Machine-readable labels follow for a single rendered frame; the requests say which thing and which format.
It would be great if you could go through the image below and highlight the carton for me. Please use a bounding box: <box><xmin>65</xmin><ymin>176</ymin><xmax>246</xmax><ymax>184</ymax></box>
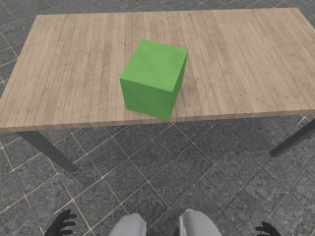
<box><xmin>119</xmin><ymin>39</ymin><xmax>189</xmax><ymax>121</ymax></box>

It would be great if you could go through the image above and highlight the robot left thigh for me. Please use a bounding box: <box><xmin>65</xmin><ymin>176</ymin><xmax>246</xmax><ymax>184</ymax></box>
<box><xmin>108</xmin><ymin>214</ymin><xmax>147</xmax><ymax>236</ymax></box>

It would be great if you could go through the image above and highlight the right robot hand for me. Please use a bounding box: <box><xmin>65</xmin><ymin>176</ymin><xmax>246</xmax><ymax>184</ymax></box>
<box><xmin>255</xmin><ymin>221</ymin><xmax>282</xmax><ymax>236</ymax></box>

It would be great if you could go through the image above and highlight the robot thigh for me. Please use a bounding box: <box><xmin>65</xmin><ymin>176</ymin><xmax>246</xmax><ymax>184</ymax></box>
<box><xmin>178</xmin><ymin>210</ymin><xmax>221</xmax><ymax>236</ymax></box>
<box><xmin>108</xmin><ymin>214</ymin><xmax>147</xmax><ymax>236</ymax></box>

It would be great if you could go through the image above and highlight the table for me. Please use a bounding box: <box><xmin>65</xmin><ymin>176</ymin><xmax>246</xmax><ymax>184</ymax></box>
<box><xmin>0</xmin><ymin>7</ymin><xmax>315</xmax><ymax>173</ymax></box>

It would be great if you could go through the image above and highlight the left robot hand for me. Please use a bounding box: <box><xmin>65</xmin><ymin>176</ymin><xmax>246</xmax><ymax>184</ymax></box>
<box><xmin>44</xmin><ymin>209</ymin><xmax>77</xmax><ymax>236</ymax></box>

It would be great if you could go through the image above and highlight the robot right thigh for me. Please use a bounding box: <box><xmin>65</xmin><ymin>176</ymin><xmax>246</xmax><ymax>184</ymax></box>
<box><xmin>178</xmin><ymin>210</ymin><xmax>221</xmax><ymax>236</ymax></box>

